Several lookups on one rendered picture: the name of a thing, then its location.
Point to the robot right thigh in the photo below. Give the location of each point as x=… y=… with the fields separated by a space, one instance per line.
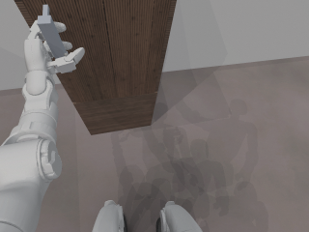
x=174 y=218

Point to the robot right shin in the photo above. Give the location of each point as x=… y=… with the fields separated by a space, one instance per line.
x=168 y=204

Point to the cupboard door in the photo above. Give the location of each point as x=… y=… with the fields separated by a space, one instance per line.
x=123 y=42

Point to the robot left upper arm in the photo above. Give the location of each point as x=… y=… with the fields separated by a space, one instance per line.
x=26 y=170

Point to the handle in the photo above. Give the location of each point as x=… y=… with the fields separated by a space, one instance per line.
x=50 y=33

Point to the robot left hand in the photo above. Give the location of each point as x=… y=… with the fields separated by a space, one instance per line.
x=37 y=53

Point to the robot left forearm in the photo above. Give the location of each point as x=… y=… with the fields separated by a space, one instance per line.
x=39 y=117

